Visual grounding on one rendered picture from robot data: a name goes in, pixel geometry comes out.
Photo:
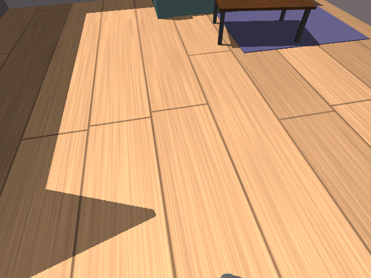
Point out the sofa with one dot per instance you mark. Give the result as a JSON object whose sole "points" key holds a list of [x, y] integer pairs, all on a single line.
{"points": [[173, 8]]}

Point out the coffee table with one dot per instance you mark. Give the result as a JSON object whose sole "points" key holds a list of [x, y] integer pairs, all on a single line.
{"points": [[255, 5]]}

